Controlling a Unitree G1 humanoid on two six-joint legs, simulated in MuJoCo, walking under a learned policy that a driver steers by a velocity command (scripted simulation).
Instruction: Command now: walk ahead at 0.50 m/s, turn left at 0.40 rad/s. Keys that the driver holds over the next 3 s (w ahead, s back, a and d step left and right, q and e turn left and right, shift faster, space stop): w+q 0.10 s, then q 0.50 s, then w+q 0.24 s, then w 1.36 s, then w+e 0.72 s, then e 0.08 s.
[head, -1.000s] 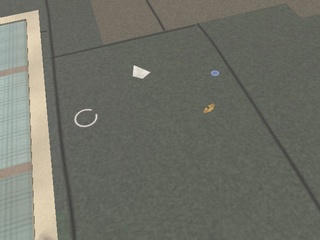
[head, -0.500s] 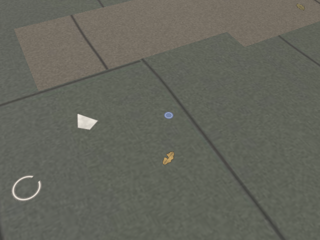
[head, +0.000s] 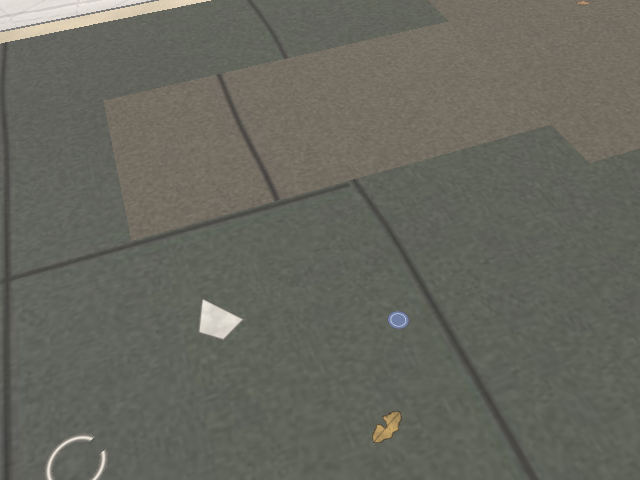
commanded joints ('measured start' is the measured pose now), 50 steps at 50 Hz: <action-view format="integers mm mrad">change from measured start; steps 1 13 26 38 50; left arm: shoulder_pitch -9 97 -149 -228 -14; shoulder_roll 105 56 112 123 157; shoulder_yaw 16 11 23 10 26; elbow -43 -94 -197 -266 -172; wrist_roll -2 -38 17 -5 4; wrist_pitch -16 24 128 77 12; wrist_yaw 6 27 28 21 0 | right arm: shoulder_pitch -78 155 35 57 -45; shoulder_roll -15 -263 -163 -183 -98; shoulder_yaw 5 -71 -50 -69 -29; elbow -76 -67 -127 -163 -189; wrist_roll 0 -21 16 -7 -16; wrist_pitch -9 -39 8 27 -4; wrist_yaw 8 -24 -43 -25 16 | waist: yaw -7 -56 -15 -36 13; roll -108 200 19 60 -170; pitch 69 -331 -107 -39 50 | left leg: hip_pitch -41 995 423 386 -113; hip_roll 4 303 48 13 -136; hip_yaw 34 -416 -252 -527 -92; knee -114 -415 -681 -694 37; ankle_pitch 107 1006 319 -361 -104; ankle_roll -6 385 210 210 -31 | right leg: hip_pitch -37 -530 -524 -315 44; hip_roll -265 -25 -118 -16 -262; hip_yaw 72 -22 203 227 351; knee -104 1274 827 375 -59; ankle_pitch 329 -437 -99 -239 111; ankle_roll -58 101 144 85 -67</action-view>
